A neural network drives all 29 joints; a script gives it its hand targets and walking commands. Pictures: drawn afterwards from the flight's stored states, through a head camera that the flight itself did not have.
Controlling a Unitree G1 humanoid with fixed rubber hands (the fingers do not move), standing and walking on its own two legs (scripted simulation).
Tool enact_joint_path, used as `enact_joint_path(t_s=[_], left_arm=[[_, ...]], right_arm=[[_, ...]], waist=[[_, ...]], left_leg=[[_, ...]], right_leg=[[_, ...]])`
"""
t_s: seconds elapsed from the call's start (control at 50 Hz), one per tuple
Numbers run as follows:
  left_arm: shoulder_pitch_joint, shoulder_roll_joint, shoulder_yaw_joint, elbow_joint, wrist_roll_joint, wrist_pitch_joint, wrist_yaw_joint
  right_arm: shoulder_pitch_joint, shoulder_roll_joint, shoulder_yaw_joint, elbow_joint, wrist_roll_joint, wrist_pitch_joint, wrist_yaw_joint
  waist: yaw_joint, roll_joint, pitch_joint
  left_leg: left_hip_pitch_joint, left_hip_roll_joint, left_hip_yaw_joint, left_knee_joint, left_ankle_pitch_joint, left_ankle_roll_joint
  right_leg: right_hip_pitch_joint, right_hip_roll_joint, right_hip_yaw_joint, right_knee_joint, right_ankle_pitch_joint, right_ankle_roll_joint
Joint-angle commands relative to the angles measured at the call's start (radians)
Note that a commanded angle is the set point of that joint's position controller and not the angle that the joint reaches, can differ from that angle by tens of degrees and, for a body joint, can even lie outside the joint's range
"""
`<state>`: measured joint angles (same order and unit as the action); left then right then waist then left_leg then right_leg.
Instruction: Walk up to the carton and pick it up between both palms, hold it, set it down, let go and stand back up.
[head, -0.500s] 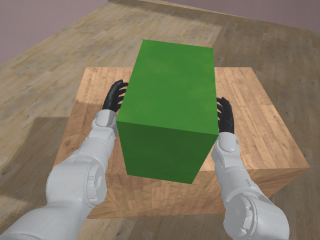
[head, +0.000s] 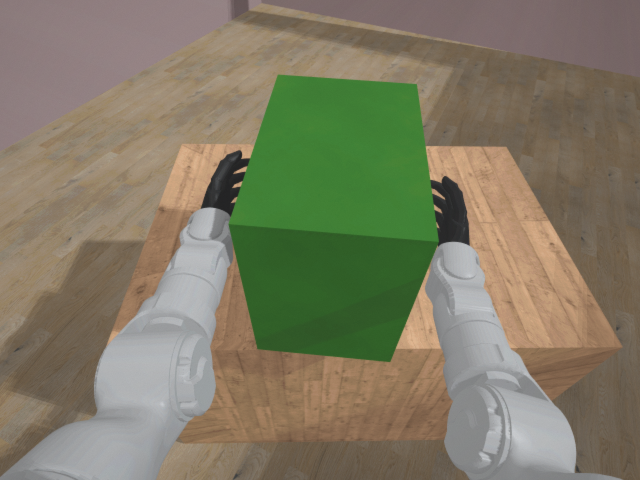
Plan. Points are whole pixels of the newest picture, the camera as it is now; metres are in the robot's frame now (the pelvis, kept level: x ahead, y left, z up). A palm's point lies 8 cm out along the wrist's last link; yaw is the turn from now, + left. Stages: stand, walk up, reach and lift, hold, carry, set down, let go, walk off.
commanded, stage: reach and lift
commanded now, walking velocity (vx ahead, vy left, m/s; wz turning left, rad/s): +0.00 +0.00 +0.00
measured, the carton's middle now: (334, 220) +0.48 +0.01 +0.04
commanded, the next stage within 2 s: hold in 1.96 s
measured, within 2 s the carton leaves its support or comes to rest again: neither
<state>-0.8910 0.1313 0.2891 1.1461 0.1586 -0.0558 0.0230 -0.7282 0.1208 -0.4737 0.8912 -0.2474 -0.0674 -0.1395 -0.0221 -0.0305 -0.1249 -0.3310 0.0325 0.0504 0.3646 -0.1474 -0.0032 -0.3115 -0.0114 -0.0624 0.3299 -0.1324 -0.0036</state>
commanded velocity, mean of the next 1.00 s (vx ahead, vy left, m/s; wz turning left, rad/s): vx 0.00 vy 0.00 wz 0.00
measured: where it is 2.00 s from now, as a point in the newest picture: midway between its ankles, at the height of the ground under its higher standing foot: outside the picture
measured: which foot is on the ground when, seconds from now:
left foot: down 0.00-1.00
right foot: down 0.00-1.00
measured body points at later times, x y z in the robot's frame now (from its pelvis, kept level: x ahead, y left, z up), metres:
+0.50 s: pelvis -0.01 +0.01 +0.00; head -0.05 +0.03 +0.45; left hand +0.39 +0.18 +0.15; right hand +0.38 -0.13 +0.14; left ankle +0.02 +0.12 -0.75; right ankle +0.01 -0.12 -0.75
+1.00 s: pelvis -0.02 +0.00 +0.00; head -0.07 +0.00 +0.45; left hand +0.38 +0.16 +0.20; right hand +0.38 -0.15 +0.18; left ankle +0.02 +0.12 -0.75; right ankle +0.01 -0.12 -0.75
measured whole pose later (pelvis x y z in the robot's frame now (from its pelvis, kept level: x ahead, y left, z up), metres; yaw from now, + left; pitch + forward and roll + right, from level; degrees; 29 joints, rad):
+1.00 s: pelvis -0.02 +0.00 +0.00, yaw +1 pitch -6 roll +0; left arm -0.79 0.00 0.37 0.54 0.30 0.50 0.04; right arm -0.81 -0.04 -0.16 0.83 0.04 0.20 -0.12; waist -0.05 -0.02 -0.03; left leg -0.08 0.02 0.02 0.30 -0.12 -0.01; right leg -0.06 0.00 -0.02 0.29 -0.13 -0.01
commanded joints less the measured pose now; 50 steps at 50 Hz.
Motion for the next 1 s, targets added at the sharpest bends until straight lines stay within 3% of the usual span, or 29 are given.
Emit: enact_joint_path(t_s=[0.0,0.08,0.14,0.16,0.22,0.3,0.36,0.38,0.5,0.58,0.64,0.7,0.72,0.74,0.78,0.8,0.86,0.9,0.94,0.98], left_arm=[[-0.551,-0.677,-0.258,-0.277,-0.014,-0.010,-0.162],[-0.484,-0.703,-0.305,-0.377,-0.030,0.074,-0.170],[-0.415,-0.738,-0.332,-0.472,-0.035,0.150,-0.173],[-0.387,-0.756,-0.351,-0.502,-0.032,0.179,-0.173],[-0.347,-0.771,-0.366,-0.594,-0.020,0.247,-0.166],[-0.363,-0.794,-0.413,-0.702,-0.027,0.317,-0.160],[-0.377,-0.795,-0.415,-0.704,-0.020,0.354,-0.151],[-0.409,-0.807,-0.443,-0.752,-0.034,0.360,-0.147],[-0.529,-0.834,-0.478,-0.722,-0.055,0.399,-0.119],[-0.549,-0.820,-0.422,-0.643,-0.014,0.423,-0.106],[-0.534,-0.794,-0.356,-0.612,0.016,0.448,-0.110],[-0.486,-0.757,-0.295,-0.587,0.042,0.475,-0.118],[-0.505,-0.752,-0.298,-0.623,0.034,0.474,-0.120],[-0.480,-0.740,-0.265,-0.626,0.049,0.482,-0.122],[-0.482,-0.745,-0.258,-0.656,0.049,0.490,-0.128],[-0.516,-0.752,-0.261,-0.674,0.049,0.495,-0.125],[-0.548,-0.734,-0.249,-0.691,0.035,0.509,-0.131],[-0.552,-0.715,-0.255,-0.711,0.024,0.506,-0.134],[-0.514,-0.716,-0.283,-0.728,0.013,0.511,-0.136],[-0.487,-0.694,-0.278,-0.770,0.021,0.515,-0.145]], right_arm=[[-0.664,0.566,0.497,-0.164,0.094,-0.039,0.110],[-0.656,0.566,0.585,-0.244,0.172,0.003,0.078],[-0.642,0.548,0.643,-0.324,0.237,0.031,0.058],[-0.628,0.533,0.650,-0.347,0.257,0.041,0.051],[-0.650,0.521,0.709,-0.418,0.300,0.064,0.046],[-0.679,0.492,0.725,-0.465,0.343,0.086,0.052],[-0.725,0.470,0.708,-0.479,0.345,0.095,0.060],[-0.736,0.480,0.709,-0.503,0.356,0.096,0.063],[-0.883,0.459,0.605,-0.498,0.318,0.098,0.100],[-0.843,0.375,0.464,-0.322,0.258,0.121,0.134],[-0.794,0.331,0.395,-0.230,0.221,0.143,0.152],[-0.824,0.336,0.421,-0.240,0.236,0.148,0.153],[-0.840,0.351,0.444,-0.263,0.248,0.145,0.150],[-0.874,0.368,0.487,-0.288,0.272,0.145,0.146],[-0.905,0.385,0.537,-0.328,0.304,0.142,0.132],[-0.919,0.387,0.540,-0.325,0.315,0.146,0.132],[-0.958,0.419,0.581,-0.375,0.331,0.153,0.127],[-0.962,0.458,0.626,-0.414,0.344,0.158,0.113],[-0.929,0.470,0.670,-0.442,0.378,0.168,0.094],[-0.886,0.487,0.718,-0.467,0.411,0.184,0.075]], waist=[[-0.014,0.078,-0.606],[-0.040,0.055,-0.477],[-0.052,0.048,-0.448],[-0.071,0.063,-0.427],[-0.048,0.046,-0.388],[-0.037,0.054,-0.357],[-0.023,0.041,-0.322],[-0.028,0.056,-0.348],[-0.045,0.095,-0.350],[-0.072,0.162,-0.267],[-0.084,0.154,-0.247],[-0.058,0.109,-0.242],[-0.052,0.090,-0.283],[-0.023,0.061,-0.293],[-0.012,0.048,-0.327],[-0.019,0.057,-0.321],[-0.003,0.010,-0.302],[0.002,-0.043,-0.315],[-0.014,-0.039,-0.353],[-0.008,-0.050,-0.378]], left_leg=[[0.236,-0.070,-0.015,0.043,0.421,-0.047],[0.258,-0.085,-0.024,0.034,0.429,-0.046],[0.311,-0.087,-0.036,0.045,0.508,-0.054],[0.335,-0.088,-0.045,0.048,0.543,-0.062],[0.374,-0.081,-0.051,0.042,0.551,-0.058],[0.421,-0.072,-0.052,0.020,0.476,-0.059],[0.422,-0.067,-0.047,-0.005,0.352,-0.044],[0.433,-0.068,-0.047,-0.002,0.340,-0.045],[0.379,-0.051,-0.049,-0.066,0.042,-0.036],[0.318,-0.009,-0.065,-0.154,-0.197,-0.041],[0.308,0.002,-0.066,-0.190,-0.272,-0.034],[0.356,-0.020,-0.039,-0.157,-0.152,-0.019],[0.385,-0.034,-0.027,-0.129,-0.075,-0.018],[0.407,-0.045,-0.020,-0.110,0.007,-0.005],[0.422,-0.061,-0.012,-0.086,0.096,0.004],[0.403,-0.061,-0.015,-0.091,0.073,0.003],[0.369,-0.071,0.000,-0.090,0.042,0.027],[0.375,-0.078,0.003,-0.075,0.083,0.045],[0.386,-0.084,-0.003,-0.060,0.135,0.039],[0.402,-0.093,-0.004,-0.042,0.194,0.044]], right_leg=[[0.410,0.040,0.025,0.048,0.529,0.029],[0.458,0.040,0.029,0.040,0.624,0.046],[0.467,0.048,0.022,0.029,0.669,0.053],[0.469,0.055,0.014,0.023,0.668,0.051],[0.450,0.063,0.010,0.004,0.614,0.054],[0.386,0.075,-0.003,-0.041,0.400,0.041],[0.320,0.073,0.006,-0.073,0.241,0.034],[0.316,0.072,0.006,-0.074,0.217,0.031],[0.210,0.065,-0.004,-0.089,-0.046,0.008],[0.181,0.060,-0.018,-0.072,-0.173,0.003],[0.207,0.052,-0.018,-0.068,-0.189,0.005],[0.217,0.044,-0.007,-0.094,-0.141,0.013],[0.228,0.042,-0.003,-0.101,-0.097,0.017],[0.245,0.042,0.001,-0.106,-0.050,0.023],[0.282,0.048,0.004,-0.104,0.020,0.035],[0.285,0.053,0.003,-0.104,-0.006,0.035],[0.277,0.050,0.006,-0.106,-0.061,0.036],[0.301,0.050,0.008,-0.104,0.003,0.054],[0.351,0.047,0.018,-0.088,0.114,0.067],[0.394,0.042,0.025,-0.080,0.197,0.080]])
